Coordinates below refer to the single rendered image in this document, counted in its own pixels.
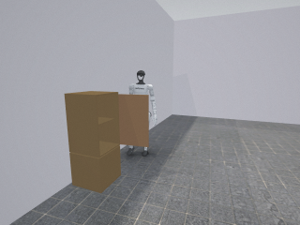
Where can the left robot forearm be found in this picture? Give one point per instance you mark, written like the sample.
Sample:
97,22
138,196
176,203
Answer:
154,107

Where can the robot head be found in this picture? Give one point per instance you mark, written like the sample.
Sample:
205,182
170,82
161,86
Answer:
140,73

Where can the left robot upper arm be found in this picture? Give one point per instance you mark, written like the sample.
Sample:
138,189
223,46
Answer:
151,91

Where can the right robot upper arm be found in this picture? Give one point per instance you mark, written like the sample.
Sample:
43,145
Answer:
131,89

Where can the left robot thigh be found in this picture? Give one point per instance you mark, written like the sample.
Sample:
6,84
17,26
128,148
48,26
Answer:
149,118

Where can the cupboard door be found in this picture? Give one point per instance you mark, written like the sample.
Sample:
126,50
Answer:
133,119

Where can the left robot hand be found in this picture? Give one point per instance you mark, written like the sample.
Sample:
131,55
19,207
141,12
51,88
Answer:
155,117

